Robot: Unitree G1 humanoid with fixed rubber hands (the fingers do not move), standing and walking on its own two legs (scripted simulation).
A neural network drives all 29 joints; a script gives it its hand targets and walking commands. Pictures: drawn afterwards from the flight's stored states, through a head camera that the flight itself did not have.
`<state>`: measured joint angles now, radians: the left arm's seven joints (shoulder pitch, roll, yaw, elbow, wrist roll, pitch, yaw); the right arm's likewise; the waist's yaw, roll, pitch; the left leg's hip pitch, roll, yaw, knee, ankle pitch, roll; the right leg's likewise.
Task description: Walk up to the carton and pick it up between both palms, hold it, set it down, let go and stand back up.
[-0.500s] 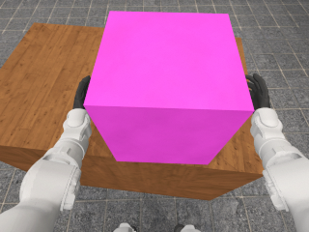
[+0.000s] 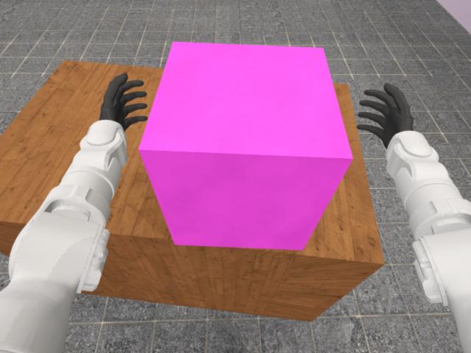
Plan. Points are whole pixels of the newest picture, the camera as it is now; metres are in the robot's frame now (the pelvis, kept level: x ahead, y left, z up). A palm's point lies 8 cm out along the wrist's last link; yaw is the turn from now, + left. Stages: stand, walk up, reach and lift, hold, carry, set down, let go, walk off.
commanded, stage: set down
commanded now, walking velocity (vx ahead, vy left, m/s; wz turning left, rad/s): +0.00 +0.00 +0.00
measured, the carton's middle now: (243, 154) +0.47 +0.01 +0.05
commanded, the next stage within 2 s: none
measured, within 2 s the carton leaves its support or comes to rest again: neither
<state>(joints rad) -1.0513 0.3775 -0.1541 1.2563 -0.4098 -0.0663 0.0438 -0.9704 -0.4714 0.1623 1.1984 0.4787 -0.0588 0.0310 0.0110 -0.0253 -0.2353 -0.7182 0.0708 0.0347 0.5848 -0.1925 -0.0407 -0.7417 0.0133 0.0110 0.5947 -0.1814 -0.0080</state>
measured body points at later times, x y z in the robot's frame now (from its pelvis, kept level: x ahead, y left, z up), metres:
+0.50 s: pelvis +0.02 +0.01 +0.02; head +0.05 +0.03 +0.47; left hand +0.46 +0.26 +0.19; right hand +0.47 -0.24 +0.19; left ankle +0.04 +0.15 -0.72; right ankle +0.05 -0.11 -0.72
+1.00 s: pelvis +0.04 +0.01 +0.03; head +0.05 +0.02 +0.48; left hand +0.41 +0.25 +0.13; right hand +0.40 -0.25 +0.13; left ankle +0.04 +0.15 -0.72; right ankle +0.05 -0.11 -0.72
